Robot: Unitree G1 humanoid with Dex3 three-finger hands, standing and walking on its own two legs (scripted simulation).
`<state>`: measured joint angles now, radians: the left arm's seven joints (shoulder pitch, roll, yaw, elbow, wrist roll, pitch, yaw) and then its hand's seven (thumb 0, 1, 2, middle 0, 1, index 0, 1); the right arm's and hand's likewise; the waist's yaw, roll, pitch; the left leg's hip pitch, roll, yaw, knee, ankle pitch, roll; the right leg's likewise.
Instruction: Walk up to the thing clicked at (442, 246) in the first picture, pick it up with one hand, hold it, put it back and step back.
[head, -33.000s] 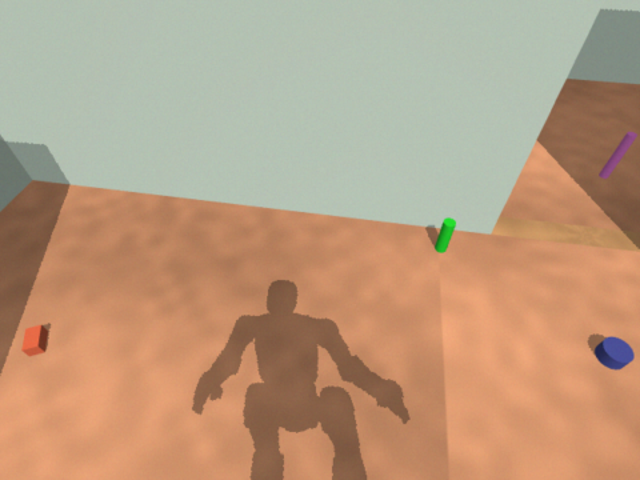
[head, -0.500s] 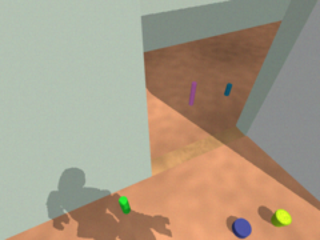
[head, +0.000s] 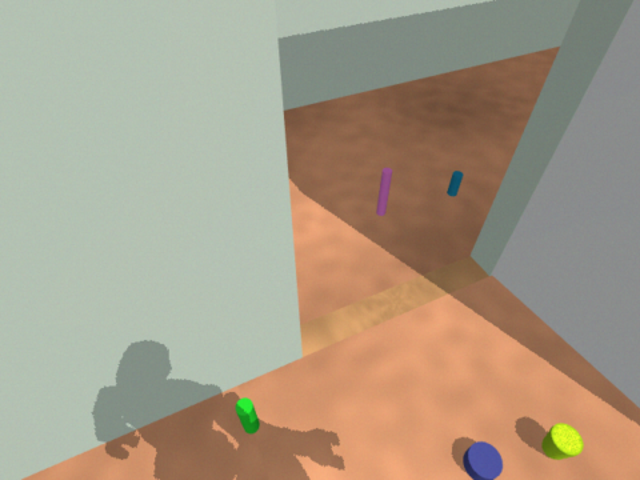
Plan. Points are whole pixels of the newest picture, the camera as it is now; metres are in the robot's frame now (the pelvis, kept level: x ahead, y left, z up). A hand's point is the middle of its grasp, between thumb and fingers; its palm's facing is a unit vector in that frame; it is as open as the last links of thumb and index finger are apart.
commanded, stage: stand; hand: left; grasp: from the side
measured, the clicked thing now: (248, 416) +0.43 +0.24 -0.70
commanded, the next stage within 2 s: step back in 0.12 s
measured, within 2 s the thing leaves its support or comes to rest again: neither
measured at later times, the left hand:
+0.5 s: hand out of the picture +0.09 +0.31 -0.18, palm faces +0.00 -0.93 -0.37, open 7.4 cm
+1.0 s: hand out of the picture -0.03 +0.29 -0.16, palm faces -0.03 -0.91 -0.41, open 7.4 cm
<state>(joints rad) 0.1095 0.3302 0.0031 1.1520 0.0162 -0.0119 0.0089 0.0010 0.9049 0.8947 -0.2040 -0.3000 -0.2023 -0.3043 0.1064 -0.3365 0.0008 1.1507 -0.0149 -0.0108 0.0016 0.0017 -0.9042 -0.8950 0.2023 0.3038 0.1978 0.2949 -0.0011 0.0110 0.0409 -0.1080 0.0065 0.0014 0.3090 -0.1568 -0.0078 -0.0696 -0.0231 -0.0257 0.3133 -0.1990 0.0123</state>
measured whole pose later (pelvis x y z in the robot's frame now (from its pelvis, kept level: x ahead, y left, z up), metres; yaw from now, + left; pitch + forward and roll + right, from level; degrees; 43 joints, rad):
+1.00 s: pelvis -0.13 +0.03 -0.02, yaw -2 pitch -1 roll +1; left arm 0.17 0.34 0.07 0.84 0.03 0.04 0.01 0.00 0.90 0.89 -0.21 -0.30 -0.21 -0.30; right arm 0.14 -0.40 -0.04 0.87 0.01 0.05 -0.02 0.00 -0.90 -0.89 0.20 0.30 0.20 0.30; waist 0.01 0.03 0.16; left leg -0.46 -0.12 -0.12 1.13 -0.51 0.00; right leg -0.27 0.00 0.04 0.62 -0.33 -0.02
